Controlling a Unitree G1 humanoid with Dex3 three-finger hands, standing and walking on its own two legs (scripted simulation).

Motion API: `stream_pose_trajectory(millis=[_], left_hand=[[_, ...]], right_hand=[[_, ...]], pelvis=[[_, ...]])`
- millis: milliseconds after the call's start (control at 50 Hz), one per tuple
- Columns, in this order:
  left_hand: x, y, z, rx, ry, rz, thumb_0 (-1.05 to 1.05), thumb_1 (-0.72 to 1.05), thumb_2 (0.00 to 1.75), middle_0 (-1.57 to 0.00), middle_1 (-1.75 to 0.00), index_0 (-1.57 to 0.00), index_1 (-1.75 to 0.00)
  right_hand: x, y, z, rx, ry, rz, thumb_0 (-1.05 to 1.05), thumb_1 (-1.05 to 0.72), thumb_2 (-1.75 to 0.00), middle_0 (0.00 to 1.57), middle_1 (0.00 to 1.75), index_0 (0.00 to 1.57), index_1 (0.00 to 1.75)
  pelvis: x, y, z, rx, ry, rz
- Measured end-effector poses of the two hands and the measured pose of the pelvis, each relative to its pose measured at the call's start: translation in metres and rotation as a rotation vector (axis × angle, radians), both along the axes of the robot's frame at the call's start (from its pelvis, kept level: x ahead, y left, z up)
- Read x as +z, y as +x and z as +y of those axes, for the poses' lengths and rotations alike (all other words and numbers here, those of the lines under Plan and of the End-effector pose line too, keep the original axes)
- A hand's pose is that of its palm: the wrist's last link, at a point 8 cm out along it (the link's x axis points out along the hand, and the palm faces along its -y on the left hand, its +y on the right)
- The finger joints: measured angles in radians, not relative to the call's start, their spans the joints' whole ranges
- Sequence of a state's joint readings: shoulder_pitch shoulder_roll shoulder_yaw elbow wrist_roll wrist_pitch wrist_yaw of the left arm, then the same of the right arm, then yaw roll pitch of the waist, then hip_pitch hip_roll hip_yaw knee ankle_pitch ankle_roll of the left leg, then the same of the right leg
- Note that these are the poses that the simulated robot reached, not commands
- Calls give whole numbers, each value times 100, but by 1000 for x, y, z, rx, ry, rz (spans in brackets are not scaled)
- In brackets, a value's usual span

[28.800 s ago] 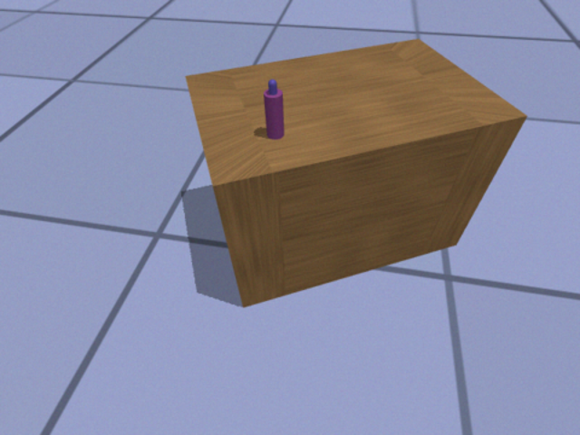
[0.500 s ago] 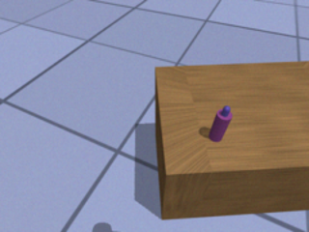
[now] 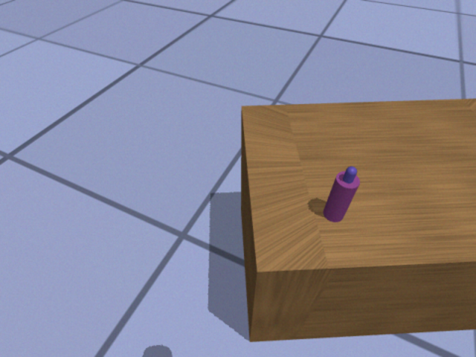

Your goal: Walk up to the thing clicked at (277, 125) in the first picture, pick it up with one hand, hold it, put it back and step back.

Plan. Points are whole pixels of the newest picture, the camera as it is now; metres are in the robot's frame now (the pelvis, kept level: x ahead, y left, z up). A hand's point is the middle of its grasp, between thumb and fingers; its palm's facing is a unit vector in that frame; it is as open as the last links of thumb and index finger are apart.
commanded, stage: stand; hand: right
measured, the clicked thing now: (342, 193) +0.47 -0.22 -0.05
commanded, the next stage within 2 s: step back in 0.10 s
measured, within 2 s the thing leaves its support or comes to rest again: neither
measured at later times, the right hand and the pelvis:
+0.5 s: hand out of the picture +0.05 -0.30 -0.19, palm faces -0.05 +0.94 -0.34, open 7.4 cm; pelvis -0.08 -0.03 -0.02, yaw +1 degrees
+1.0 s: hand out of the picture -0.06 -0.25 -0.15, palm faces -0.12 +0.90 -0.42, open 7.4 cm; pelvis -0.19 +0.00 -0.01, yaw +4 degrees
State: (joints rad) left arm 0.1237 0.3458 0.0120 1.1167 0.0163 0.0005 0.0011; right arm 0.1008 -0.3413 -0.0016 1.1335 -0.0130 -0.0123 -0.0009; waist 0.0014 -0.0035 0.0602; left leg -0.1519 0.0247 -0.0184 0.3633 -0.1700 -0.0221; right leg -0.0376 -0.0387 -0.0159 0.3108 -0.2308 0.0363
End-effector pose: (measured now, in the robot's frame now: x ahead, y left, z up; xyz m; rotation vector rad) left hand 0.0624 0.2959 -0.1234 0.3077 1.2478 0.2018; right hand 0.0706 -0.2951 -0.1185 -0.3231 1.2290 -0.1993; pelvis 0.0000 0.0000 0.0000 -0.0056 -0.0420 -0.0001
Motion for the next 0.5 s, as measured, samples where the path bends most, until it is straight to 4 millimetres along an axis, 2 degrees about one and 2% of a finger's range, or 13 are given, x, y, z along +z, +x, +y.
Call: stream_pose_trajectory(millis=[120, 260, 380, 440, 500], left_hand=[[0, -3, 1, 9, -1, -1, 0, 90, 90, -21, -30, -20, -30], [-4, -15, 8, 22, 47, -3, 0, 90, 90, -21, -30, -20, -30], [-3, -55, -5, 33, 103, 19, 0, 90, 90, -21, -30, -20, -30], [4, -78, -15, 31, 106, 52, 0, 90, 90, -21, -30, -20, -30], [11, -91, -20, 37, 108, 60, 0, 90, 90, -21, -30, -20, -30]], right_hand=[[0, -2, 0, -2, 0, -1, 1, -90, -90, 21, 30, 20, 30], [-9, -8, -17, -1, -5, -4, 1, -90, -90, 21, 30, 20, 30], [-30, -10, -46, 13, -10, -27, 1, -90, -90, 21, 30, 20, 30], [-32, -13, -49, 24, -8, -34, 1, -90, -90, 21, 30, 20, 30], [-31, -25, -46, 36, 9, -25, 1, -91, -90, 20, 30, 20, 30]], pelvis=[[-1, -3, 0, 2, 0, 0], [-11, -34, -10, 7, 5, 7], [-27, -58, -31, 10, 11, 14], [-22, -68, -33, 14, 29, 14], [-16, -77, -34, 24, 38, 28]])
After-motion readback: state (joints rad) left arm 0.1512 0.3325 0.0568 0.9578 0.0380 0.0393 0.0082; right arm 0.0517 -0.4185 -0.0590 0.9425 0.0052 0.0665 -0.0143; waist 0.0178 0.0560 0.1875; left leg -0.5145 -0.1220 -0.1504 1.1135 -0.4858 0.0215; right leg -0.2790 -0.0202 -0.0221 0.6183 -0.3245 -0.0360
